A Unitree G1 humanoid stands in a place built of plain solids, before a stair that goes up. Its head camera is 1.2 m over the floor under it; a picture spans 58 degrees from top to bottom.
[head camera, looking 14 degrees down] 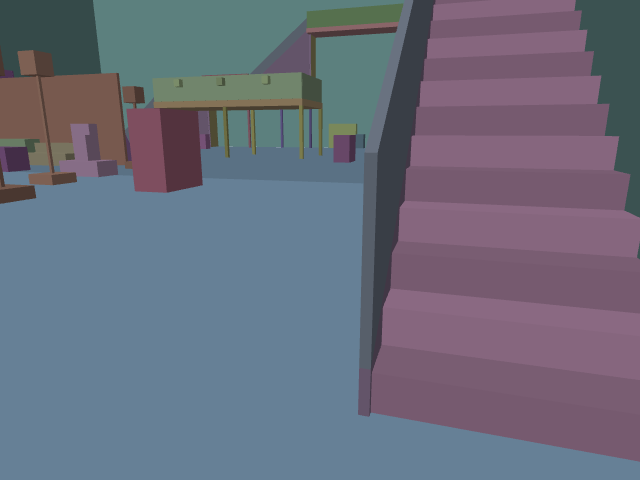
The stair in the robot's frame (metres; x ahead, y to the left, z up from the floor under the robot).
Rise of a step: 0.20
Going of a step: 0.26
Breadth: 1.19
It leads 17 degrees to the right of straight ahead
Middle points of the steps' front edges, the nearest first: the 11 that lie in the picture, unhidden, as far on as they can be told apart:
1.50 -0.79 0.20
1.75 -0.87 0.39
2.00 -0.94 0.59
2.26 -1.02 0.79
2.51 -1.10 0.98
2.76 -1.17 1.18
3.01 -1.25 1.37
3.27 -1.32 1.57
3.52 -1.40 1.77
3.77 -1.48 1.96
4.03 -1.55 2.16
